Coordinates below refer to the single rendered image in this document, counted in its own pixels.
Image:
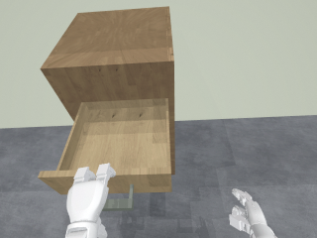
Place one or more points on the drawer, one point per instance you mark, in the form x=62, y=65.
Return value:
x=130, y=135

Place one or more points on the robot left hand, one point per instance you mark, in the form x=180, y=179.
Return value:
x=88, y=194

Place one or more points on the robot right forearm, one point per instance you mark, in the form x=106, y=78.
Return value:
x=260, y=230

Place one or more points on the robot left forearm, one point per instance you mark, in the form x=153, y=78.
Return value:
x=82, y=229

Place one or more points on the cabinet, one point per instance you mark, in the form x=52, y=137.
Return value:
x=115, y=55

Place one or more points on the robot right hand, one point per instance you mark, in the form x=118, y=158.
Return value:
x=243, y=219

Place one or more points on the handle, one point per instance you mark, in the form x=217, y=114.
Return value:
x=120, y=204

